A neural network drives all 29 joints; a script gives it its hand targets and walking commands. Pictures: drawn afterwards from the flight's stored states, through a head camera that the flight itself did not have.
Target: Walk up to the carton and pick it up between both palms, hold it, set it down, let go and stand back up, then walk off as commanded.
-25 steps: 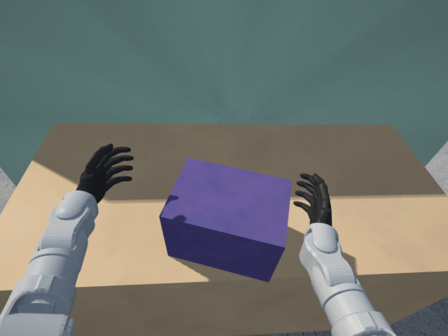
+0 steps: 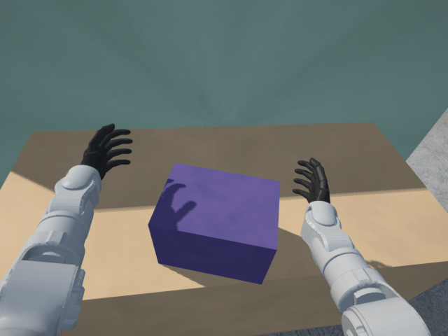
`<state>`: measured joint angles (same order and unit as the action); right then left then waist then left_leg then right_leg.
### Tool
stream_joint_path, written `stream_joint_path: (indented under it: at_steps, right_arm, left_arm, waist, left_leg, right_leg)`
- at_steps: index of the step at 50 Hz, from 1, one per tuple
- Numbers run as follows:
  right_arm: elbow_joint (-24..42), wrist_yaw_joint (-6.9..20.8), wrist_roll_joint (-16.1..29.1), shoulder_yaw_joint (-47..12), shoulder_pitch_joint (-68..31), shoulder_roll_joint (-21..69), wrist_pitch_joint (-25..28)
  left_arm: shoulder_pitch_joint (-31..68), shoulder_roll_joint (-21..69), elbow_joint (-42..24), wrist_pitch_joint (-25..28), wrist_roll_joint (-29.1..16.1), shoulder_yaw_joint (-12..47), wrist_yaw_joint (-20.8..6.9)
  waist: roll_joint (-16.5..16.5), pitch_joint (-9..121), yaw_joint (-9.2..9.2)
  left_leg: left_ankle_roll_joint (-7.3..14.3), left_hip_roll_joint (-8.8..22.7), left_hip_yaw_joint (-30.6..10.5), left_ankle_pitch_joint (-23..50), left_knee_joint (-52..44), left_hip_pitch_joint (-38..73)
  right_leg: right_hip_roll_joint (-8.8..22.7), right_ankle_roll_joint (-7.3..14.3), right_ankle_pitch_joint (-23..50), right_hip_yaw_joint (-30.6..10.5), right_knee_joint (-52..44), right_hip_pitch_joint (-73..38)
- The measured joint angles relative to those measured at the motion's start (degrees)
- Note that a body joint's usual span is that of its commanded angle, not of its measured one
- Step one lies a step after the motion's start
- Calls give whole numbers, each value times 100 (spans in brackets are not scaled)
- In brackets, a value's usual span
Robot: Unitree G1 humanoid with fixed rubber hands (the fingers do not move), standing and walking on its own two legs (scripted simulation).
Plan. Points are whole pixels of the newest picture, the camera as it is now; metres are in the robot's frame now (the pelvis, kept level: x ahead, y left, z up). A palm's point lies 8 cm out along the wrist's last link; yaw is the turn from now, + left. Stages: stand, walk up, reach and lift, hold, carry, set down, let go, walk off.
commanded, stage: reach and lift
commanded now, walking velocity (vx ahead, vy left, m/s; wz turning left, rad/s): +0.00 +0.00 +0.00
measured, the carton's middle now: (217, 223) +0.40 +0.00 -0.08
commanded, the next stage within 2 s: none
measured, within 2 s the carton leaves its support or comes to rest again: neither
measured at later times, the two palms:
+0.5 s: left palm (102, 197) +0.42 +0.25 +0.01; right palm (300, 226) +0.35 -0.16 -0.01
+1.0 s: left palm (116, 204) +0.42 +0.23 -0.02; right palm (296, 230) +0.36 -0.16 -0.03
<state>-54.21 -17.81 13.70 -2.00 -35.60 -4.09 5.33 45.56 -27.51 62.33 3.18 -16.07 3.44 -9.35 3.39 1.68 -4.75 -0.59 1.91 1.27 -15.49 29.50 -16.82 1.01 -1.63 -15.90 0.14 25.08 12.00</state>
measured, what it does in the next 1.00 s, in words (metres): stands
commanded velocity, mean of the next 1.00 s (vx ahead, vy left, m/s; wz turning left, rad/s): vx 0.00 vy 0.00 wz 0.00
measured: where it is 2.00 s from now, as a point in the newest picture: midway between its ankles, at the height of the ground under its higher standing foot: outside the picture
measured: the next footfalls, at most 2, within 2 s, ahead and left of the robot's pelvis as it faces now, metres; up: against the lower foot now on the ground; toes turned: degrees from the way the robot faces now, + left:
none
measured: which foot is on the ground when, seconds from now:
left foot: down 0.00-1.00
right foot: down 0.00-1.00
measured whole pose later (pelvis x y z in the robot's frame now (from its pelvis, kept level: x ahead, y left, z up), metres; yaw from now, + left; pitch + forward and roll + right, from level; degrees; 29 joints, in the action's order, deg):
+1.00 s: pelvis -0.03 +0.03 -0.04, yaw -2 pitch +26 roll -5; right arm -83.8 -11.6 15.2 0.5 -47.0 -4.3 29.5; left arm 54.6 -21.3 86.4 26.0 -18.6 11.8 -5.8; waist 0.5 15.4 -4.9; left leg -0.6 2.8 0.1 -19.3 48.9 -55.8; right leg 0.1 -2.5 -18.4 0.2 41.7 49.4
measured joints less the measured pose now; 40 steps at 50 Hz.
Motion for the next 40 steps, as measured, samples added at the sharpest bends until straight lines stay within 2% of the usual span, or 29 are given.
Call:
stream_joint_path:
  at_steps: [4, 14, 21, 27, 35, 40]
  right_arm:
    - [-479, 42, 19, 0, -106, -1, 225]
    - [-1405, 275, 114, 0, -199, 0, 1151]
    - [-1841, 515, 147, 76, -477, -1, 1718]
    - [-2701, 607, 148, 120, -835, -12, 1985]
    - [-2861, 627, 149, 161, -1008, -17, 2334]
    - [-2961, 629, 147, 175, -1083, -17, 2352]
  left_arm:
    - [182, 7, 771, 306, -12, 65, -21]
    - [243, 67, 1535, 1255, -129, 319, 20]
    - [318, 193, 1663, 1793, -376, 747, 231]
    - [663, 324, 2229, 1923, -379, 766, 261]
    - [800, 327, 2403, 2167, -382, 831, 286]
    - [807, 359, 2403, 2181, -368, 831, 315]
  waist:
    - [-20, 180, -12]
    - [-84, 586, -12]
    - [-236, 1142, -12]
    - [-271, 1193, -14]
    - [-275, 1279, -14]
    - [-275, 1286, -14]
  left_leg:
    - [0, 34, -8, -4, 95, -333]
    - [1, 94, -46, -86, 701, -1703]
    - [1, 95, -69, -207, 1259, -2862]
    - [1, 95, -80, -310, 1514, -3090]
    - [1, 95, -98, -376, 1814, -3534]
    - [1, 95, -104, -377, 1870, -3681]
  right_leg:
    - [-34, -7, 46, 2, 0, 290]
    - [-90, -43, 52, 8, 442, 1582]
    - [-90, -47, -52, 7, 968, 2717]
    - [-90, -48, -146, 7, 1206, 2935]
    - [-91, -69, -242, 8, 1542, 3389]
    - [-92, -73, -245, 7, 1603, 3537]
